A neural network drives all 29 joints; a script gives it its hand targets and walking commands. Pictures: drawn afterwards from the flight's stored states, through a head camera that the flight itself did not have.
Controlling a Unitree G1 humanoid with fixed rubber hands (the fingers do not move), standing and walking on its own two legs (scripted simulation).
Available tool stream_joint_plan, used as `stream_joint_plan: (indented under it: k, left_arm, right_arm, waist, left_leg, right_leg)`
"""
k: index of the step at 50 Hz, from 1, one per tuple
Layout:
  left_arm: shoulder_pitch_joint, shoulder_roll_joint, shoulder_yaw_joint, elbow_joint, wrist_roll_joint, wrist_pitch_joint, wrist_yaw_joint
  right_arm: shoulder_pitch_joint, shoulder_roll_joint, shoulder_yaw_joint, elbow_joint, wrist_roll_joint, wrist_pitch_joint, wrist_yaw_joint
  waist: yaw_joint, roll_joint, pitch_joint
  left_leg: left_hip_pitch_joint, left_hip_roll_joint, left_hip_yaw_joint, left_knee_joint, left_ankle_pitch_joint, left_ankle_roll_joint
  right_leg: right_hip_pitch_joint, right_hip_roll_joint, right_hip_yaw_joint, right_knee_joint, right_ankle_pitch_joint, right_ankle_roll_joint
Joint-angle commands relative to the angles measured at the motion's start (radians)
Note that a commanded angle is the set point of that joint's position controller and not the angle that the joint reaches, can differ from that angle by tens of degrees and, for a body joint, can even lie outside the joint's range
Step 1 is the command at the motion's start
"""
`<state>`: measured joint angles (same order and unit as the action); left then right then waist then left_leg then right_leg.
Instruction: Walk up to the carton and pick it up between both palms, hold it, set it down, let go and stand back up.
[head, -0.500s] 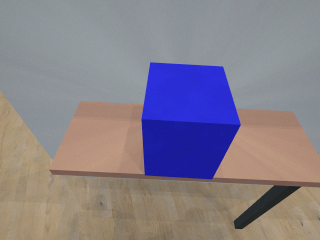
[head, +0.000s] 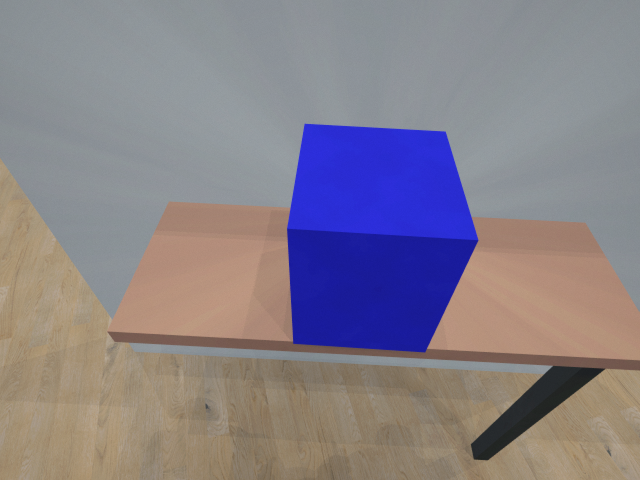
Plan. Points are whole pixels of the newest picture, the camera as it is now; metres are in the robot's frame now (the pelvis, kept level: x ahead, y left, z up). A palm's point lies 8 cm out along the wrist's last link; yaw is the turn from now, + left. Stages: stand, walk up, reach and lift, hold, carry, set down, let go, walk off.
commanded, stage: walk up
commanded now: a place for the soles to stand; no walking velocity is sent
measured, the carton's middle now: (366, 241) +0.43 -0.05 +0.06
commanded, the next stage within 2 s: reach and lift in 0.62 s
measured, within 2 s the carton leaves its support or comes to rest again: neither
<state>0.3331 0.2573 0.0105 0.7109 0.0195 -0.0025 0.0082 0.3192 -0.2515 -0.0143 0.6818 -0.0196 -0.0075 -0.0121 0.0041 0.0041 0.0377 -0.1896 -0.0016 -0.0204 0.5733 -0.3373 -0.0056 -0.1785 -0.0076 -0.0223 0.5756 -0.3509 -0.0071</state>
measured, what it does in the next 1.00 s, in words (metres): stands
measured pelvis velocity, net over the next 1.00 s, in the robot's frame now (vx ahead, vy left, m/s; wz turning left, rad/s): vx -0.02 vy -0.02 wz -0.02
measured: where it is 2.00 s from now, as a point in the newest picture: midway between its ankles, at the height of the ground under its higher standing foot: outside the picture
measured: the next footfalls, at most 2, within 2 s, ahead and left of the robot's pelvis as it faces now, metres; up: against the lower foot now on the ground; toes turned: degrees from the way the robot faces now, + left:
none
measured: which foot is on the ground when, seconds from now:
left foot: down 0.00-1.00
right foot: down 0.00-1.00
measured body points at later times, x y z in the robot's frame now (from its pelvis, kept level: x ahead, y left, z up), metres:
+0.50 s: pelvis -0.01 +0.00 +0.00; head -0.01 +0.00 +0.45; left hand +0.07 +0.26 -0.11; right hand +0.09 -0.25 -0.11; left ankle -0.02 +0.13 -0.73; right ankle -0.02 -0.11 -0.73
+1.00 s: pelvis -0.02 -0.02 +0.01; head -0.04 +0.00 +0.46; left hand +0.16 +0.21 -0.07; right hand +0.14 -0.28 -0.06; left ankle -0.02 +0.12 -0.73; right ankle -0.02 -0.11 -0.73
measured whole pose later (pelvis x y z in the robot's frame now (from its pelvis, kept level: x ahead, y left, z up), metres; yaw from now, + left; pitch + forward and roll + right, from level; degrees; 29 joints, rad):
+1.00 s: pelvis -0.02 -0.02 +0.01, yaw -1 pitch -6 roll +0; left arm 0.17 0.21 0.05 0.47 0.03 0.23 0.01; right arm 0.17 -0.24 -0.02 0.75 0.02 -0.23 0.02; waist 0.00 -0.05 0.07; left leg -0.08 0.04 -0.01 0.42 -0.24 -0.04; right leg -0.08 0.03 -0.02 0.45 -0.25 -0.04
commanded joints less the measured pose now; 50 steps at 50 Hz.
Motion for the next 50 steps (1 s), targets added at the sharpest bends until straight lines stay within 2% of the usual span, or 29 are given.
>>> stream_joint_plan:
  k: [1,2,5,6,8,10,11,12,16,17,20,22,23,24,26,29,30,31,32,33,34,35,36,39,40,41,42,46,50]
  left_arm:
    - [0.012,0.132,0.034,-0.086,0.000,-0.016,0.001]
    - [0.017,0.130,0.033,-0.084,-0.003,-0.015,0.001]
    - [0.029,0.133,0.029,-0.085,-0.004,-0.010,-0.004]
    - [0.035,0.117,0.026,-0.083,-0.007,-0.010,-0.003]
    - [0.011,0.126,0.031,-0.089,0.003,-0.010,-0.003]
    - [0.033,0.128,0.029,-0.101,-0.002,-0.015,-0.003]
    - [0.029,0.132,0.032,-0.101,-0.001,-0.016,-0.001]
    - [0.020,0.133,0.033,-0.104,-0.001,-0.015,0.000]
    - [0.020,0.125,0.031,-0.115,0.002,-0.012,-0.001]
    - [0.029,0.123,0.031,-0.111,-0.003,-0.013,-0.004]
    - [0.017,0.142,0.036,-0.115,0.002,-0.015,-0.004]
    - [0.022,0.133,0.029,-0.114,0.000,-0.012,-0.005]
    - [0.032,0.128,0.026,-0.114,-0.002,-0.013,-0.006]
    - [0.027,0.124,0.027,-0.114,-0.001,-0.012,-0.007]
    - [0.048,0.129,0.028,-0.111,0.002,-0.015,-0.008]
    - [0.033,0.143,0.029,-0.108,0.006,-0.018,-0.005]
    - [0.041,0.145,0.030,-0.110,0.005,-0.019,-0.004]
    - [0.026,0.147,0.030,-0.117,0.004,-0.017,-0.005]
    - [-0.509,0.200,0.049,-0.270,-0.020,0.091,0.029]
    - [-0.375,0.131,0.011,-0.257,-0.027,0.146,0.057]
    - [-0.346,0.113,0.000,-0.271,-0.027,0.172,0.056]
    - [-0.282,0.102,0.015,-0.277,-0.029,0.194,0.053]
    - [-0.248,0.106,0.011,-0.317,-0.036,0.203,0.048]
    - [-0.113,0.079,0.038,-0.298,-0.017,0.226,0.013]
    - [-0.111,0.078,0.059,-0.327,-0.002,0.229,0.009]
    - [-0.082,0.083,0.072,-0.317,0.011,0.227,0.009]
    - [-0.080,0.075,0.064,-0.303,0.015,0.230,0.006]
    - [-0.167,0.112,0.106,-0.293,0.024,0.236,0.010]
    - [-0.254,0.108,0.107,-0.355,0.007,0.204,0.013]
  right_arm:
    - [0.030,-0.120,-0.028,-0.070,-0.002,-0.018,0.001]
    - [0.013,-0.114,-0.026,-0.076,-0.001,-0.019,0.001]
    - [0.035,-0.124,-0.028,-0.080,-0.003,-0.020,0.000]
    - [0.016,-0.132,-0.036,-0.085,-0.004,-0.016,0.000]
    - [0.020,-0.123,-0.029,-0.077,0.006,-0.015,0.002]
    - [0.001,-0.115,-0.026,-0.089,0.002,-0.015,0.001]
    - [0.014,-0.118,-0.024,-0.088,-0.001,-0.016,0.003]
    - [0.029,-0.112,-0.029,-0.086,-0.002,-0.016,0.003]
    - [0.022,-0.129,-0.027,-0.092,-0.001,-0.020,0.005]
    - [0.010,-0.130,-0.025,-0.093,0.001,-0.019,0.005]
    - [0.012,-0.120,-0.026,-0.100,0.000,-0.019,0.005]
    - [0.024,-0.115,-0.024,-0.095,0.001,-0.020,0.005]
    - [0.035,-0.127,-0.024,-0.093,0.003,-0.022,0.006]
    - [0.024,-0.134,-0.027,-0.098,-0.003,-0.021,0.006]
    - [0.009,-0.138,-0.027,-0.102,-0.005,-0.023,0.006]
    - [0.028,-0.138,-0.031,-0.097,0.001,-0.022,0.008]
    - [0.015,-0.131,-0.028,-0.101,0.001,-0.023,0.006]
    - [0.024,-0.115,-0.021,-0.103,0.004,-0.021,0.007]
    - [-0.466,-0.062,-0.130,0.016,-0.061,-0.164,0.025]
    - [-0.371,-0.091,-0.156,0.107,-0.088,-0.215,0.051]
    - [-0.349,-0.098,-0.144,0.134,-0.082,-0.241,0.066]
    - [-0.298,-0.095,-0.133,0.159,-0.064,-0.249,0.070]
    - [-0.268,-0.110,-0.146,0.172,-0.060,-0.269,0.067]
    - [-0.184,-0.132,-0.090,0.203,0.014,-0.291,0.050]
    - [-0.185,-0.145,-0.081,0.194,0.028,-0.300,0.049]
    - [-0.182,-0.157,-0.064,0.183,0.055,-0.305,0.049]
    - [-0.193,-0.164,-0.064,0.164,0.056,-0.297,0.044]
    - [-0.239,-0.088,-0.013,-0.008,0.051,-0.241,0.031]
    - [-0.213,-0.031,-0.029,-0.129,0.026,-0.192,0.029]
  waist:
    - [-0.011,0.002,0.011]
    - [0.005,0.007,0.038]
    - [0.000,-0.009,0.009]
    - [0.006,0.019,0.048]
    - [0.005,-0.002,0.057]
    - [0.006,0.020,0.045]
    - [0.002,-0.022,0.033]
    - [-0.004,-0.029,0.029]
    - [0.003,-0.012,-0.008]
    - [0.013,0.016,-0.001]
    - [0.004,0.007,0.023]
    - [0.009,-0.029,0.034]
    - [-0.001,0.007,0.013]
    - [0.008,0.003,0.029]
    - [0.018,0.025,0.032]
    - [-0.002,0.008,0.015]
    - [0.009,0.011,-0.014]
    - [-0.004,-0.018,0.004]
    - [-0.026,0.034,-0.023]
    - [-0.028,0.039,0.055]
    - [-0.033,0.025,0.016]
    - [-0.016,0.008,-0.025]
    - [-0.026,0.001,-0.084]
    - [-0.028,-0.032,-0.170]
    - [-0.026,-0.013,-0.187]
    - [-0.002,-0.012,-0.164]
    - [-0.011,-0.043,-0.134]
    - [0.041,-0.039,0.015]
    - [0.034,-0.031,0.049]
  left_leg:
    - [-0.025,0.065,-0.072,-0.085,0.202,0.053]
    - [-0.046,0.064,-0.081,-0.090,0.221,0.056]
    - [-0.029,0.068,-0.088,-0.097,0.201,0.054]
    - [-0.061,0.068,-0.091,-0.103,0.166,0.055]
    - [-0.078,0.073,-0.098,-0.121,0.154,0.057]
    - [-0.068,0.066,-0.085,-0.094,0.186,0.057]
    - [-0.076,0.067,-0.098,-0.091,0.200,0.061]
    - [-0.052,0.063,-0.083,-0.095,0.181,0.059]
    - [-0.070,0.079,-0.111,-0.113,0.149,0.062]
    - [-0.071,0.069,-0.095,-0.105,0.139,0.055]
    - [-0.074,0.058,-0.087,-0.098,0.152,0.046]
    - [-0.057,0.066,-0.101,-0.103,0.156,0.054]
    - [-0.056,0.061,-0.095,-0.106,0.133,0.058]
    - [-0.072,0.072,-0.113,-0.115,0.122,0.058]
    - [-0.066,0.076,-0.111,-0.115,0.160,0.062]
    - [-0.078,0.078,-0.112,-0.093,0.200,0.053]
    - [-0.058,0.062,-0.100,-0.092,0.178,0.053]
    - [-0.051,0.063,-0.091,-0.088,0.157,0.050]
    - [-0.188,0.064,0.040,-0.052,0.062,-0.014]
    - [-0.213,0.077,0.040,-0.059,0.012,-0.020]
    - [-0.199,0.086,0.044,-0.053,0.017,-0.020]
    - [-0.166,0.084,0.046,-0.029,0.086,-0.019]
    - [-0.109,0.079,0.043,-0.008,0.182,-0.015]
    - [0.097,0.028,0.052,-0.025,0.397,-0.032]
    - [0.141,0.014,0.047,-0.051,0.461,-0.041]
    - [0.180,0.001,0.050,-0.064,0.480,-0.048]
    - [0.214,-0.006,0.056,-0.107,0.421,-0.043]
    - [0.094,-0.040,0.092,-0.201,0.269,-0.008]
    - [0.095,-0.039,0.124,-0.272,0.142,0.003]
  right_leg:
    - [-0.034,-0.088,0.109,-0.119,0.224,-0.052]
    - [-0.042,-0.080,0.097,-0.124,0.220,-0.044]
    - [-0.042,-0.071,0.090,-0.102,0.190,-0.046]
    - [-0.048,-0.070,0.088,-0.117,0.147,-0.038]
    - [-0.032,-0.070,0.080,-0.106,0.162,-0.041]
    - [-0.036,-0.085,0.100,-0.106,0.214,-0.040]
    - [-0.021,-0.079,0.098,-0.114,0.218,-0.040]
    - [-0.043,-0.089,0.110,-0.115,0.196,-0.048]
    - [-0.003,-0.070,0.085,-0.102,0.150,-0.040]
    - [-0.019,-0.070,0.081,-0.110,0.135,-0.031]
    - [-0.042,-0.086,0.097,-0.111,0.166,-0.043]
    - [-0.061,-0.079,0.084,-0.118,0.157,-0.043]
    - [-0.060,-0.086,0.094,-0.111,0.137,-0.044]
    - [-0.068,-0.077,0.078,-0.103,0.111,-0.036]
    - [-0.052,-0.078,0.082,-0.092,0.171,-0.034]
    - [-0.020,-0.083,0.082,-0.100,0.194,-0.039]
    - [-0.021,-0.088,0.090,-0.100,0.195,-0.038]
    - [-0.048,-0.091,0.092,-0.104,0.167,-0.047]
    - [-0.221,0.004,-0.035,-0.003,0.002,-0.047]
    - [-0.205,0.009,-0.055,0.017,0.017,-0.050]
    - [-0.167,0.013,-0.070,0.037,0.029,-0.044]
    - [-0.130,0.002,-0.065,0.035,0.077,-0.044]
    - [-0.123,0.005,-0.061,0.019,0.145,-0.039]
    - [-0.008,0.013,-0.041,-0.092,0.403,-0.031]
    - [0.019,0.021,-0.048,-0.109,0.466,-0.029]
    - [0.039,0.032,-0.044,-0.140,0.474,-0.025]
    - [0.021,0.035,-0.039,-0.186,0.428,-0.021]
    - [0.085,0.014,0.009,-0.255,0.343,0.004]
    - [0.081,-0.011,0.040,-0.314,0.165,0.008]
